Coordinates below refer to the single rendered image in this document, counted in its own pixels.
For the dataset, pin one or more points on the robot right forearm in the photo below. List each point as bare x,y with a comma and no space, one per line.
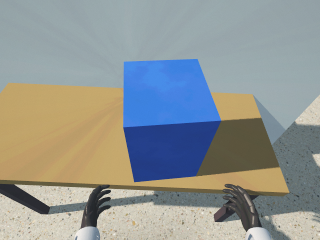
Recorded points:
257,233

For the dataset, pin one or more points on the left robot hand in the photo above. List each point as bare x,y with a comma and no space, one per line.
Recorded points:
92,210

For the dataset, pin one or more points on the robot left forearm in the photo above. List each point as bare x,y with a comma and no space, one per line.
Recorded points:
88,233

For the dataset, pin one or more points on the right robot hand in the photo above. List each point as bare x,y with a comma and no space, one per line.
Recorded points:
244,208

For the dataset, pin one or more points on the carton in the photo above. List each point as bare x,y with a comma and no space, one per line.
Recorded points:
169,118

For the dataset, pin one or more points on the table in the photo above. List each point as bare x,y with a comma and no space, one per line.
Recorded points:
73,136

